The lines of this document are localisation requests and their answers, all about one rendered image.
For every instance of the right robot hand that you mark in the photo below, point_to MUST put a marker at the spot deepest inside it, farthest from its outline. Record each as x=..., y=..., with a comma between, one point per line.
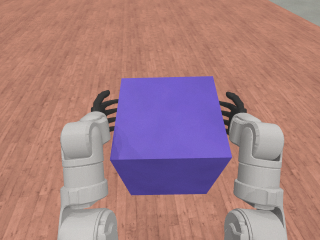
x=235, y=109

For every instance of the right robot upper arm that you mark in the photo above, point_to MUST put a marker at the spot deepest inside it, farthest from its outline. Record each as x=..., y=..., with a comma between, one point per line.
x=253, y=224

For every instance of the left robot hand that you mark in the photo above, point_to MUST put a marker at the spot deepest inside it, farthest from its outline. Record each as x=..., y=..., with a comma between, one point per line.
x=99, y=106

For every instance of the left robot upper arm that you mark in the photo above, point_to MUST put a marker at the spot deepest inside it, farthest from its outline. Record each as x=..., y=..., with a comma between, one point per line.
x=89, y=224

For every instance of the carton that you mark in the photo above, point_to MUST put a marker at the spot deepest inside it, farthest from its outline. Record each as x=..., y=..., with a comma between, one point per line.
x=169, y=135

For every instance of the robot right forearm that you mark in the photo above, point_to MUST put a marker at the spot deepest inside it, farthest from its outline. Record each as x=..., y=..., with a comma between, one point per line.
x=260, y=159

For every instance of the robot left forearm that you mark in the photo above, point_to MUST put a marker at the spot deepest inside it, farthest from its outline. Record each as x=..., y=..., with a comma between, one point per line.
x=82, y=160

